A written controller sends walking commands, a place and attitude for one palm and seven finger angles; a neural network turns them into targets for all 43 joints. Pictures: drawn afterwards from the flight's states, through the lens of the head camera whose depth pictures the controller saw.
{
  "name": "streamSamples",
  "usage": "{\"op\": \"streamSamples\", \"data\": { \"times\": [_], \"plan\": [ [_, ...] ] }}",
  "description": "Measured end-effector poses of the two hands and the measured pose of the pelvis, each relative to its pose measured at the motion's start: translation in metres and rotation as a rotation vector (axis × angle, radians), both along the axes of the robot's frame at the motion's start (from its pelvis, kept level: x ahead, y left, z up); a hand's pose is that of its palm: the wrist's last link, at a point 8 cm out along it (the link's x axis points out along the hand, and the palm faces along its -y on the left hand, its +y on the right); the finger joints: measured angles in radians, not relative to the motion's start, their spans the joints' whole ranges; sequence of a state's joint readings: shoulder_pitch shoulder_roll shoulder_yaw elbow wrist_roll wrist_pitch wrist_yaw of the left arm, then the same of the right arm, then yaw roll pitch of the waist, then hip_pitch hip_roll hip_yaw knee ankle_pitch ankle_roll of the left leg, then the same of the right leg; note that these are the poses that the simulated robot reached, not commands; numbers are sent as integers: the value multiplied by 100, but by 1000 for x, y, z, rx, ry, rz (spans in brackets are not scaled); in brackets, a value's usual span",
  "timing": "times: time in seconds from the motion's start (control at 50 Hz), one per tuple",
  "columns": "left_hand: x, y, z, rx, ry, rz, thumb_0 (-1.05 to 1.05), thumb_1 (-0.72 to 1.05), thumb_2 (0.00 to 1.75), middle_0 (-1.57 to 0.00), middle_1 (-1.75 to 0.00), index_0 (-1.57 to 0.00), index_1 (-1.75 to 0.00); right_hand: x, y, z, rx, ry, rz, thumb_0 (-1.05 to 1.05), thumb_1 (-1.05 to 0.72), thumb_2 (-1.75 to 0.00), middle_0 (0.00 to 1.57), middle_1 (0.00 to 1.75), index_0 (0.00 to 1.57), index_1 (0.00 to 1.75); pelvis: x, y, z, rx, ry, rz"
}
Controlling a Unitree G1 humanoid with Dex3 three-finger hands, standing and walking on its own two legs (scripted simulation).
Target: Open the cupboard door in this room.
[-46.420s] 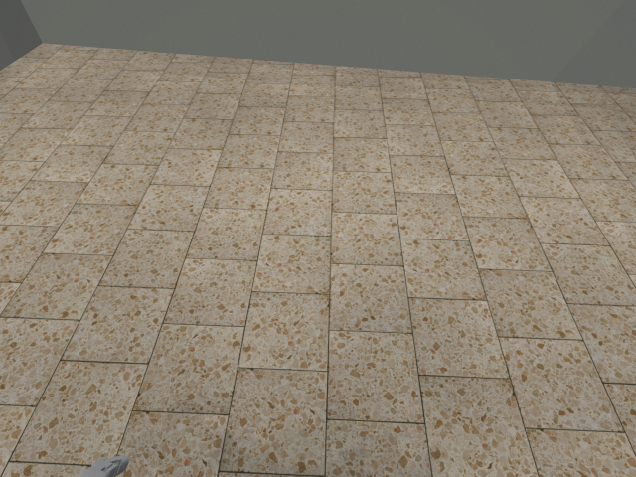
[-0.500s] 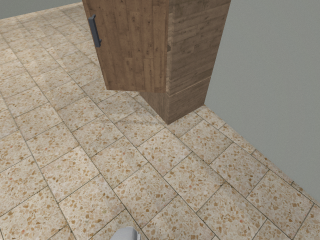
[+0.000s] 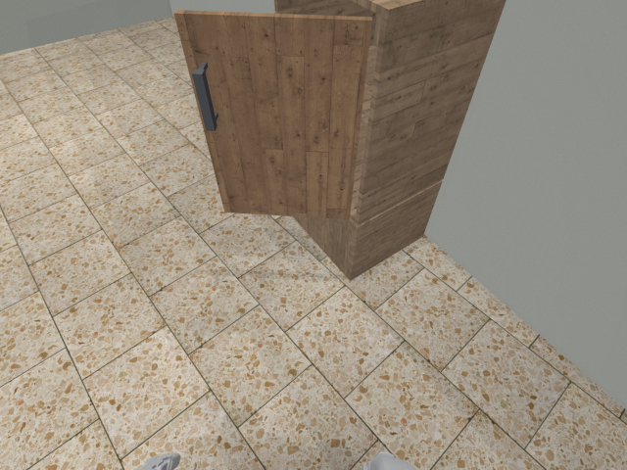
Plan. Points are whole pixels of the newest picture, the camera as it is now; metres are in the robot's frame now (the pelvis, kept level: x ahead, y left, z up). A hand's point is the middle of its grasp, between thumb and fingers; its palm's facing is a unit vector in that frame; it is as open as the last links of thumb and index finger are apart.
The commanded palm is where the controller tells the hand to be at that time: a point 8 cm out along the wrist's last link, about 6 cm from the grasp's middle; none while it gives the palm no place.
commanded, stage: take the last steps up to it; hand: left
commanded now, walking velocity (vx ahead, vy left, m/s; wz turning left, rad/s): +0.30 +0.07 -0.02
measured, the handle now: (207, 97) +0.87 +0.29 +0.00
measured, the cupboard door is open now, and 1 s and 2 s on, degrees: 51 51 51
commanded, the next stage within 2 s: come to a stop and stand still in 0.56 s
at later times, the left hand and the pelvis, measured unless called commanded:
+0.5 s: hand out of the picture +0.14 +0.22 -0.18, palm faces +0.11 -0.98 -0.19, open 7.3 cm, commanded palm none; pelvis +0.19 +0.03 +0.00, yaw +1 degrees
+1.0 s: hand (194, 323) +0.39 +0.24 -0.18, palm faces -0.03 -0.97 -0.23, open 7.3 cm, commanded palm none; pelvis +0.30 +0.06 -0.01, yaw -1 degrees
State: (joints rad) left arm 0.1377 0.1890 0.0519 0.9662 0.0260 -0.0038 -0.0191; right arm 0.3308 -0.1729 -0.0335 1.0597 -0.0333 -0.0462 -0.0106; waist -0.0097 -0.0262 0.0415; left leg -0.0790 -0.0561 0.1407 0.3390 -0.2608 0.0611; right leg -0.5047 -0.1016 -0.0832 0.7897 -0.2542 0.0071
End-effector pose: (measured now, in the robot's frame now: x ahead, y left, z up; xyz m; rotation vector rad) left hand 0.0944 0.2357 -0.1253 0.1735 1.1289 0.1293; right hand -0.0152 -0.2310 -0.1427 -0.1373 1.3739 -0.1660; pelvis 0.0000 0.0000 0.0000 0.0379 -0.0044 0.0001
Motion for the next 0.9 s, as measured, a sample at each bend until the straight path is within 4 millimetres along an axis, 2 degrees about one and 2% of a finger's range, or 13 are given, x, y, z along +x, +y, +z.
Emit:
{"op": "streamSamples", "data": {
  "times": [0.08, 0.12, 0.16, 0.2, 0.26, 0.4, 0.48, 0.52, 0.56, 0.62, 0.68, 0.8, 0.9],
  "plan": [
    [66, -15, 3, 10, -69, -59, 0, 91, 90, -20, -30, -20, -30, -7, -1, -11, 27, 93, -51, 1, -92, -90, 20, 30, 20, 30, 36, -8, -7, 7, -5, -10],
    [91, -21, 0, 14, -106, -71, 0, 91, 90, -20, -30, -20, -30, -5, -2, -19, 40, 136, -66, 1, -92, -90, 20, 30, 20, 30, 52, -14, -15, -3, -12, -5],
    [101, -26, 0, 9, -117, -61, 0, 91, 90, -20, -30, -20, -30, 6, -4, -18, 45, 163, -67, 1, -91, -90, 20, 30, 20, 30, 65, -16, -14, -17, -21, 7],
    [100, -28, 1, 2, -92, -36, 0, 91, 90, -20, -30, -20, -30, 27, -7, -14, 41, 160, -63, 1, -91, -90, 20, 30, 20, 30, 78, -16, -9, -23, -22, 14],
    [87, -27, -1, -10, -17, 17, -1, 91, 90, -20, -30, -20, -30, 71, -9, -5, 32, 110, -47, 1, -91, -90, 20, 30, 20, 30, 99, -15, 0, -28, -12, 19],
    [55, 7, -7, 0, 166, 110, -2, 95, 90, -20, -30, -20, -30, 195, 5, 9, 19, -54, 34, 1, -91, -90, 20, 30, 20, 30, 150, 3, 6, -34, 4, 25],
    [40, 24, -19, -29, 289, 155, -1, 93, 90, -20, -30, -20, -30, 271, 26, 12, 0, -154, 94, 1, -91, -90, 20, 30, 20, 30, 185, 27, 0, -43, -1, 23],
    [39, 35, -30, -46, 344, 166, -1, 92, 90, -20, -30, -20, -30, 306, 37, 8, -22, -217, 118, 1, -91, -90, 20, 30, 20, 30, 203, 42, -11, -60, -2, 11],
    [45, 44, -38, -50, 388, 156, 0, 92, 90, -20, -30, -20, -30, 330, 48, 7, -42, -262, 122, 1, -91, -90, 20, 30, 20, 30, 215, 52, -17, -52, -7, 3],
    [76, 56, -38, -46, 381, 131, 0, 92, 90, -20, -30, -20, -30, 343, 62, 10, -47, -269, 110, 1, -91, -90, 20, 30, 20, 30, 231, 62, -14, -39, -4, -13],
    [122, 63, -31, -45, 308, 107, 0, 91, 90, -20, -30, -20, -30, 342, 75, 11, -32, -229, 93, 0, -91, -90, 20, 30, 20, 30, 247, 68, -7, -33, 3, -17],
    [213, 64, -21, -24, 160, 60, 0, 93, 90, -20, -30, -20, -30, 331, 74, 8, -43, -118, 45, 0, -94, -90, 20, 30, 20, 30, 275, 72, -1, -28, 5, -12],
    [261, 63, -23, 11, 108, 18, 0, 93, 90, -20, -30, -20, -30, 324, 69, -7, -17, -31, -13, 0, -93, -90, 20, 30, 20, 30, 295, 61, -9, -9, 1, -23]
  ]
}}
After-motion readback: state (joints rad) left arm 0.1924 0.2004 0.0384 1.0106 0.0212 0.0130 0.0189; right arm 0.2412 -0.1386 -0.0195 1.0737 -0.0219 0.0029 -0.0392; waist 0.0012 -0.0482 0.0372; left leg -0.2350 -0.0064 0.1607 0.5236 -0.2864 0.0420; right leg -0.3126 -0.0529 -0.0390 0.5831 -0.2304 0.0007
